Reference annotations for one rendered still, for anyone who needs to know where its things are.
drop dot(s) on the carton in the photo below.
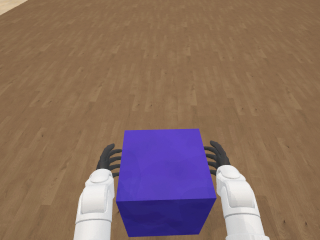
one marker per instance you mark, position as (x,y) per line
(165,186)

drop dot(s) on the robot left hand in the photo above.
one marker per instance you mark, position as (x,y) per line
(105,160)

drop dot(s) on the right robot forearm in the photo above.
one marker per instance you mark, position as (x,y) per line
(240,209)

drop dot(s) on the robot right hand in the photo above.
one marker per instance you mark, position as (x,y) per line
(220,156)

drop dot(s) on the left robot forearm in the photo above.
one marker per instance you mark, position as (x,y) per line
(95,206)

